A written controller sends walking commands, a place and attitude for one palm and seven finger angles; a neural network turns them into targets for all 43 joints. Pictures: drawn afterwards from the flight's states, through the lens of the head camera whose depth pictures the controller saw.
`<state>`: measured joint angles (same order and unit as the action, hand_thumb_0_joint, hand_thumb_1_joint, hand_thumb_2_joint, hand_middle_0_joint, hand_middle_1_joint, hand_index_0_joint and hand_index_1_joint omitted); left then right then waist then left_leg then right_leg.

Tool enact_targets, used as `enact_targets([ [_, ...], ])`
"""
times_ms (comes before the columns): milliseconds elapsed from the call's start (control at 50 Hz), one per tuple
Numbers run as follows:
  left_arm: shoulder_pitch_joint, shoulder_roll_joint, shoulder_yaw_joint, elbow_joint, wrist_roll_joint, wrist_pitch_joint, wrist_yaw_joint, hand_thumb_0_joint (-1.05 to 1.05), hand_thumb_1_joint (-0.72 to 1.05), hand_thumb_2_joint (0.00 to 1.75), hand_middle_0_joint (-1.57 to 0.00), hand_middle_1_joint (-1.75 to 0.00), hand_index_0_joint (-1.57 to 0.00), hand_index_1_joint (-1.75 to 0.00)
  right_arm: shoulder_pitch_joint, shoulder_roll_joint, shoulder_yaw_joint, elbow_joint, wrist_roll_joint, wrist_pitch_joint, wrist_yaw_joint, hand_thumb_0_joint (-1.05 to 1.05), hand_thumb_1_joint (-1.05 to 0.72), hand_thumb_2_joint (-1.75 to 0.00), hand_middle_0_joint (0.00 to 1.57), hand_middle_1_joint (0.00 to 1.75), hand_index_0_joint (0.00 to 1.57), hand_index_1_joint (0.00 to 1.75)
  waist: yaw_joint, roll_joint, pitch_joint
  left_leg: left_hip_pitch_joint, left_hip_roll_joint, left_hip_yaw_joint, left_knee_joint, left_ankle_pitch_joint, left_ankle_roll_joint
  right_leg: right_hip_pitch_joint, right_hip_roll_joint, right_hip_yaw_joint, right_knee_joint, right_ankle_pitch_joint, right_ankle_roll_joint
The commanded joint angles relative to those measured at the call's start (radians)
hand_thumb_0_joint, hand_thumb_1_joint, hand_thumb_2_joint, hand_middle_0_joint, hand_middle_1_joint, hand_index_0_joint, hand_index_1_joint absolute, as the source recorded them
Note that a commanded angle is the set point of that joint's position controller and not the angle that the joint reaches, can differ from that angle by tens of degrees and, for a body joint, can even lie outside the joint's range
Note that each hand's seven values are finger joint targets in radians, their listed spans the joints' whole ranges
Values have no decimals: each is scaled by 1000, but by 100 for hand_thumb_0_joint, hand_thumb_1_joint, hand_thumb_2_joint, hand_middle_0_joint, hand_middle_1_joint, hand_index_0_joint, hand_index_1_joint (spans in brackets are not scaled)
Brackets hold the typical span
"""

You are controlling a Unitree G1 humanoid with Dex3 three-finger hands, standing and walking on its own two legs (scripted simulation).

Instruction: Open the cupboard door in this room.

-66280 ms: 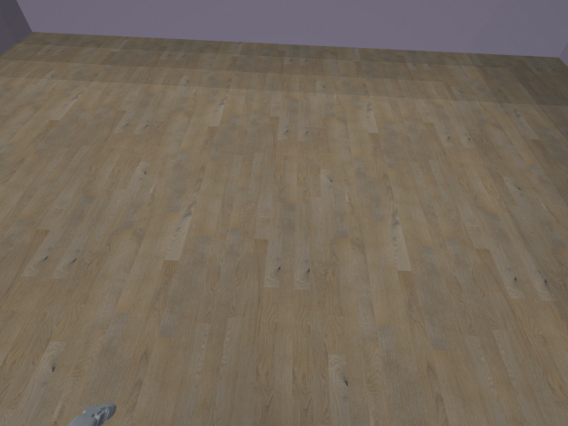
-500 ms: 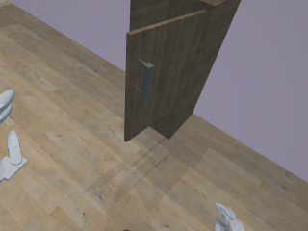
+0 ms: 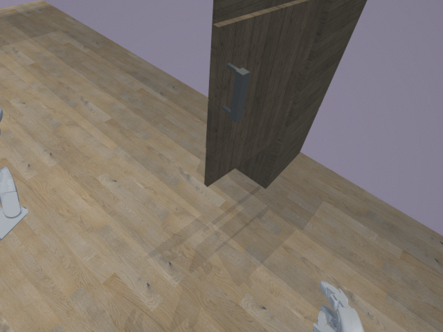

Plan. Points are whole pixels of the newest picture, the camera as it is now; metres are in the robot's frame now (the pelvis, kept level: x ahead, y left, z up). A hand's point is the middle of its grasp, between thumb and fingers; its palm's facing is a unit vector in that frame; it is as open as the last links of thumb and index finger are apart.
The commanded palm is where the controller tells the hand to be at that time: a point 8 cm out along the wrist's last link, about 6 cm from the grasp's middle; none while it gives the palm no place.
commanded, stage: stop stepping back and stand still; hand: left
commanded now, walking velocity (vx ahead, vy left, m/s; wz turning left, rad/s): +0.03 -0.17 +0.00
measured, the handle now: (233, 92) +0.68 +0.00 +0.06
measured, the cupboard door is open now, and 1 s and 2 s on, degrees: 83 83 83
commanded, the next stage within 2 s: let the arm hang, fingers relaxed in 0.10 s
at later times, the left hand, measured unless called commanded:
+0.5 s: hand out of the picture +0.08 +0.16 -0.16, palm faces +0.16 -0.98 -0.14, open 7.0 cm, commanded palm none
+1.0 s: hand out of the picture -0.01 +0.19 -0.16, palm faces +0.08 -0.97 -0.22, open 7.3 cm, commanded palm none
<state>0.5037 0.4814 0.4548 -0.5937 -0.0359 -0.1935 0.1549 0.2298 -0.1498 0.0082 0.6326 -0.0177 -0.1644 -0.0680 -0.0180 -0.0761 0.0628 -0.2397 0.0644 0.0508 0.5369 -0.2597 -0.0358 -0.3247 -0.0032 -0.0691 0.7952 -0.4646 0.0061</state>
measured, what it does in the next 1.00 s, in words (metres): steps on the spot: left foot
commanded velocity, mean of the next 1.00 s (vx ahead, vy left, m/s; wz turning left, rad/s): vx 0.00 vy -0.01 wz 0.00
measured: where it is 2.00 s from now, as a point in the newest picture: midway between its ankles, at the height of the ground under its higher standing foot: outside the picture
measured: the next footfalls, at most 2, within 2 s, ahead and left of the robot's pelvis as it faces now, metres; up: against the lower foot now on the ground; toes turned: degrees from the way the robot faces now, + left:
left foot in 0.42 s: +0.04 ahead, +0.12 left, +0.00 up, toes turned +8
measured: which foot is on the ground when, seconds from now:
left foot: down 0.00-0.14, up 0.16-0.40, down 0.42-1.00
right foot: down 0.00-1.00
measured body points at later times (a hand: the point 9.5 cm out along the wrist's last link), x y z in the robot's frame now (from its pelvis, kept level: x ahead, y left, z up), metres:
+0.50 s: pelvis +0.00 -0.01 +0.00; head +0.03 +0.01 +0.44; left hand +0.07 +0.21 -0.15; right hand +0.08 -0.24 -0.14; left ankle +0.00 +0.11 -0.73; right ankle +0.03 -0.08 -0.73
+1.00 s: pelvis +0.01 +0.01 +0.01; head +0.01 -0.01 +0.46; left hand -0.01 +0.24 -0.14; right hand -0.01 -0.19 -0.16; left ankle +0.00 +0.11 -0.73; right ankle +0.03 -0.08 -0.73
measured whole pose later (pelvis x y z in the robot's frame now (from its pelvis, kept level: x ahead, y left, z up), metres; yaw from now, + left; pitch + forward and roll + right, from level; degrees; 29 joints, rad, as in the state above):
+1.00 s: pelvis +0.01 +0.01 +0.01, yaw +2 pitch -2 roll +0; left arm 0.28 0.14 0.01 1.16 0.00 0.00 0.03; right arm 0.31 -0.13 0.02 1.15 -0.02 0.02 -0.03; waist -0.01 0.04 0.04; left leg -0.14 0.01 0.10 0.38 -0.22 0.02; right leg -0.17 -0.02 -0.14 0.40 -0.19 -0.04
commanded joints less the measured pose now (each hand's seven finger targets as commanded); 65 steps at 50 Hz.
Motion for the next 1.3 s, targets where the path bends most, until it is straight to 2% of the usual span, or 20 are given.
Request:
enact_targets([
  [0, 112, 102, 134, -98, -19, -54, 16, 0, 90, 90, -20, -30, -20, -30, -60, -181, -69, -145, 18, -37, 19, 0, -90, -90, 20, 30, 20, 30, 8, 333, -111, -9, 166, -83, -184, 176, 121, 90, 27, -42, -172, 134, 10],
  [60, 110, 99, 116, 3, -24, -38, 5, 0, 90, 90, -20, -30, -20, -30, -86, -179, -63, -156, 24, 1, 15, 0, -90, -90, 20, 30, 20, 30, 3, 175, -83, -222, 144, -67, -140, -142, 96, 273, 14, -13, -296, 145, 4],
  [80, 87, 103, 111, 16, -21, -35, 5, 0, 90, 90, -20, -30, -20, -30, -90, -172, -62, -160, 26, 11, 13, 0, -90, -90, 20, 30, 20, 30, 2, 72, -65, -254, 86, -42, -60, -241, 74, 262, -27, 76, -381, 106, -23],
  [120, 56, 118, 96, 16, -23, -13, 7, 0, 90, 90, -20, -30, -20, -30, -108, -156, -57, -163, 29, 18, 11, 0, -90, -90, 20, 30, 20, 30, 7, -151, -77, -253, -45, -13, 266, -222, 38, 132, -262, 456, -579, -21, -133],
  [140, 54, 103, 86, 24, -22, -16, 8, 0, 90, 90, -20, -30, -20, -30, -97, -158, -64, -144, 32, 20, 11, 0, -90, -90, 20, 30, 20, 30, 15, -161, -77, -234, -36, -47, 408, -224, 37, 96, -292, 465, -610, 0, -142],
  [160, 55, 90, 74, 20, -17, -27, 9, 0, 90, 90, -20, -30, -20, -30, -89, -163, -61, -133, 28, 22, 13, 0, -90, -90, 20, 30, 20, 30, 2, -132, -91, -246, -28, -64, 455, -177, 33, 126, -279, 399, -582, 124, -122],
  [180, -105, -124, -274, 666, 95, 123, -98, 0, 90, 90, -20, -30, -20, -30, -100, -228, -84, 57, 4, 32, 105, 0, -90, -90, 20, 30, 20, 30, -22, -29, -54, -385, 65, -48, 555, -264, 39, 99, -372, 157, -391, 524, -172],
  [200, -108, -139, -280, 691, 82, 175, -124, 0, 90, 90, -20, -30, -20, -30, -27, -168, -92, 39, 12, 88, 97, 0, -90, -90, 20, 30, 20, 30, -28, -50, -133, -278, 19, -62, 528, -274, 40, 80, -289, 174, -330, 634, -206],
  [220, -102, -165, -298, 691, 75, 184, -136, 0, 90, 90, -20, -30, -20, -30, -1, -134, -63, 29, 19, 127, 89, 0, -90, -90, 20, 30, 20, 30, -28, -67, -113, -236, -9, -18, 480, -249, 33, 70, -249, 100, -338, 681, -190],
  [280, -138, -163, -340, 851, 76, 189, -136, 0, 90, 90, -20, -30, -20, -30, -31, -113, -43, 16, 2, 172, 80, 0, -90, -90, 20, 30, 20, 30, 4, -186, -113, -215, -51, 47, 323, -241, 32, 154, -239, 72, -331, 803, -189],
  [320, -143, -147, -351, 985, 77, 187, -131, 0, 90, 90, -20, -30, -20, -30, -27, -115, -46, 42, -12, 183, 77, 0, -90, -90, 20, 30, 20, 30, 18, -179, -134, -176, -68, 54, 197, -195, 33, 235, -230, 83, -316, 880, -173],
  [380, -207, -138, -374, 1150, 54, 189, -130, 0, 90, 90, -20, -30, -20, -30, 41, -137, -43, 126, -16, 183, 67, 0, -90, -90, 20, 30, 20, 30, -17, -36, -176, 47, -30, -17, -43, 99, 50, 162, -197, 78, -296, 602, -95],
  [420, -204, -192, -399, 1233, 47, 195, -132, 0, 90, 90, -20, -30, -20, -30, 4, -207, -36, 157, -25, 169, 57, 0, -90, -90, 20, 30, 20, 30, 17, 232, -167, 34, 150, -215, -99, 354, 131, 114, -99, 24, -274, 284, -14],
  [480, -219, -172, -403, 1395, 47, 198, -135, 0, 90, 90, -20, -30, -20, -30, -49, -142, -17, 221, -17, 180, 49, 0, -90, -90, 20, 30, 20, 30, 23, 363, -56, -107, 62, -123, -166, 6, 78, 179, -109, 57, -391, 213, -45],
  [560, -214, -203, -406, 1497, 46, 184, -133, 0, 90, 90, -20, -30, -20, -30, 23, -107, -23, 286, -13, 178, 42, 0, -90, -90, 20, 30, 20, 30, 18, 289, -80, -54, 47, -98, -173, 11, 61, 212, -131, 63, -455, 273, -64],
  [620, -232, -208, -416, 1562, 45, 178, -134, 0, 90, 90, -20, -30, -20, -30, 67, -110, -26, 332, -9, 176, 39, 0, -90, -90, 20, 30, 20, 30, 8, 114, -61, -10, 55, -90, -189, 49, 62, 191, -135, 57, -481, 280, -62],
  [680, -229, -214, -423, 1612, 44, 175, -131, 0, 90, 90, -20, -30, -20, -30, 98, -110, -24, 378, -6, 172, 38, 0, -90, -90, 20, 30, 20, 30, 3, 25, -36, 25, 53, -80, -204, 81, 65, 169, -135, 53, -492, 280, -58],
  [840, -192, -220, -431, 1704, 41, 178, -123, 0, 90, 90, -20, -30, -20, -30, 125, -77, -8, 474, -7, 173, 40, 0, -90, -90, 20, 30, 20, 30, 9, 33, 28, 42, 35, -48, -227, 48, 68, 125, -139, 76, -526, 190, -54],
  [1120, -150, -268, -432, 1753, 39, 175, -114, 0, 90, 90, -20, -30, -20, -30, 166, -28, -3, 527, -4, 163, 28, 0, -90, -90, 20, 30, 20, 30, 16, 108, 35, 21, 40, -50, -244, 80, 67, 161, -129, 63, -487, 279, -54],
  [1280, -129, -287, -430, 1757, 41, 174, -112, 0, 90, 90, -20, -30, -20, -30, 179, -24, -8, 526, -3, 161, 25, 0, -90, -90, 20, 30, 20, 30, 12, 81, 34, 38, 41, -52, -243, 85, 69, 150, -128, 58, -483, 289, -51],
])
